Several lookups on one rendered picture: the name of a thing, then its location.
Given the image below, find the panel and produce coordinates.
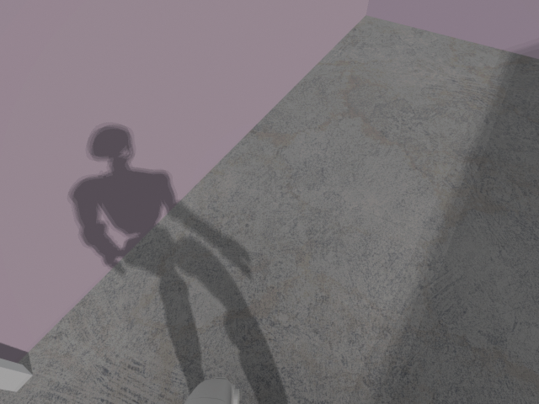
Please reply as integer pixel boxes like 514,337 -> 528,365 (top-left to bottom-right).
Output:
0,359 -> 32,392

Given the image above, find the robot left thigh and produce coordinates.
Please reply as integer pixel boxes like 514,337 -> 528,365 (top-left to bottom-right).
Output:
184,379 -> 239,404

